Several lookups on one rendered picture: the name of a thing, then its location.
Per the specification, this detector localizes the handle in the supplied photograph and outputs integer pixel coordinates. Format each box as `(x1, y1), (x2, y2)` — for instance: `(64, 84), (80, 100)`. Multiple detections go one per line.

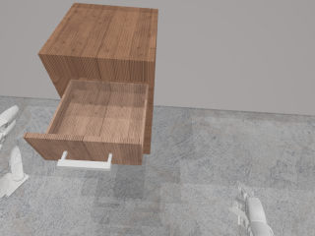
(56, 150), (112, 171)

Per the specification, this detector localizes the right robot hand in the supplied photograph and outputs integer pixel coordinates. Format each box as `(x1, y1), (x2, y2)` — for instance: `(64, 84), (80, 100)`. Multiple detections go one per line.
(228, 181), (267, 229)

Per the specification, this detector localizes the left robot hand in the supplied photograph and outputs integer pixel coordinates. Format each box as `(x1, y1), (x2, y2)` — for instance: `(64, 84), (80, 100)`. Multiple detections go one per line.
(0, 105), (29, 201)

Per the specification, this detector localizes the drawer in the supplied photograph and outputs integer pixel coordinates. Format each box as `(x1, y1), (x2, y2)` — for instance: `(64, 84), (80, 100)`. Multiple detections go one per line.
(23, 79), (149, 166)

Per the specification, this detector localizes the cabinet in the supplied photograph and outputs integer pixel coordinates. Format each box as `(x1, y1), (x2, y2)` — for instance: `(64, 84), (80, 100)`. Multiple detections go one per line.
(37, 2), (158, 154)

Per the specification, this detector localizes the robot right forearm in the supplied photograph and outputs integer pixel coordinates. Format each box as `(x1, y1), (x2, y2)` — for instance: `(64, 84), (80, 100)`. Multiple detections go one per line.
(247, 221), (275, 236)

